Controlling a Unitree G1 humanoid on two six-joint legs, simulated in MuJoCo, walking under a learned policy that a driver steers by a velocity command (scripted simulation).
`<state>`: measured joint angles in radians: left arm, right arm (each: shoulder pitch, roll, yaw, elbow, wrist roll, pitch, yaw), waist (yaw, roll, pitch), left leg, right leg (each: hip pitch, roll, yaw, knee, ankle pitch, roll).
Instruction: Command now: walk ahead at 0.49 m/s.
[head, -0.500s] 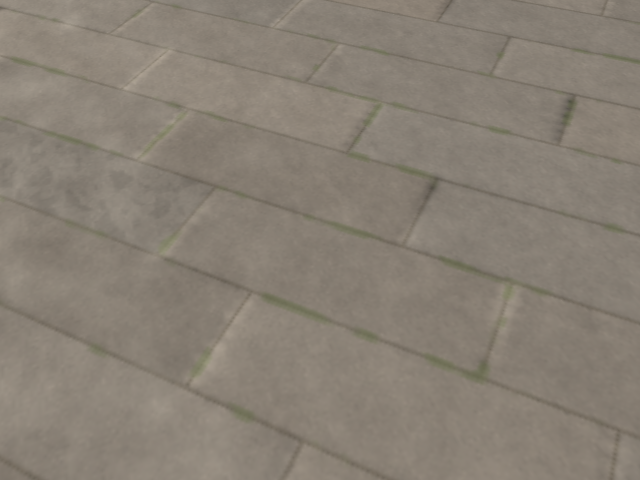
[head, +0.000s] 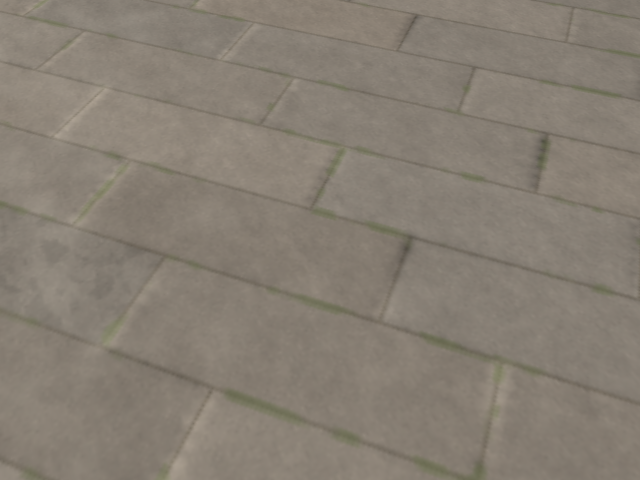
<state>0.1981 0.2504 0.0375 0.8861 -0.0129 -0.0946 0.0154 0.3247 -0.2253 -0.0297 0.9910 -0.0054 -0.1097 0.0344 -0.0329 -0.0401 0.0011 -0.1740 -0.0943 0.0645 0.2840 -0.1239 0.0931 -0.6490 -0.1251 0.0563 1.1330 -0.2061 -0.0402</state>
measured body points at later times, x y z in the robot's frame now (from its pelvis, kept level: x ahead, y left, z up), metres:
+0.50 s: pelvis +0.26 -0.07 +0.00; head +0.28 -0.08 +0.45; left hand +0.29 +0.20 -0.12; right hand +0.39 -0.33 -0.13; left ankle +0.24 +0.09 -0.65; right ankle +0.29 -0.17 -0.74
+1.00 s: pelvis +0.49 +0.07 -0.01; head +0.52 +0.10 +0.44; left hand +0.48 +0.37 -0.13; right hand +0.71 -0.13 -0.12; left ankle +0.50 +0.14 -0.74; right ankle +0.52 -0.11 -0.65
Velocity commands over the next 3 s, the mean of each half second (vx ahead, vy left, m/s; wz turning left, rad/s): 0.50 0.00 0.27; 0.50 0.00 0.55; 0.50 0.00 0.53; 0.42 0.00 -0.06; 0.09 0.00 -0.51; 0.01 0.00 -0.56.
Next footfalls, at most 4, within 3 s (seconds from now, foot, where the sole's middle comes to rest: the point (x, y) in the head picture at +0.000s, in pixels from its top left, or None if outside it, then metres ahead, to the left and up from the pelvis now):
0.28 right None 0.33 -0.16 -0.78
0.84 left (248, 472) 0.54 0.16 -0.78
1.36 right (254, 330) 0.89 0.16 -0.78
1.84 left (105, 337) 0.88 0.52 -0.78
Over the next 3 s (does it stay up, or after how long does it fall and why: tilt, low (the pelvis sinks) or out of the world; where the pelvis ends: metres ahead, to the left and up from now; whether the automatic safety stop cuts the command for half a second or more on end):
stays up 0.95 0.42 0.00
